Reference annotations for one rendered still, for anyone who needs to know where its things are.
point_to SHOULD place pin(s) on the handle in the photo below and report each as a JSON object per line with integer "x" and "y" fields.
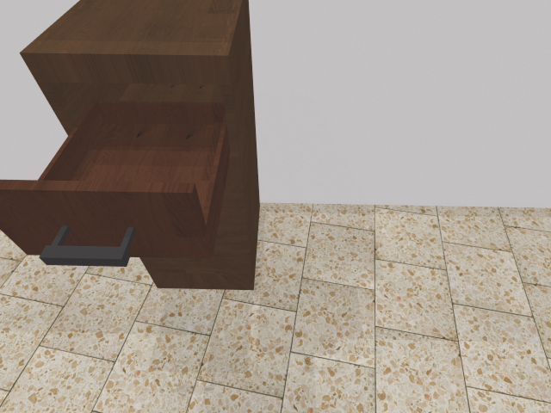
{"x": 58, "y": 254}

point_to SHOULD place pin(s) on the cabinet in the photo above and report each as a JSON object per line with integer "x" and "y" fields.
{"x": 166, "y": 51}

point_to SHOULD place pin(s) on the drawer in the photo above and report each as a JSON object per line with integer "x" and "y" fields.
{"x": 159, "y": 167}

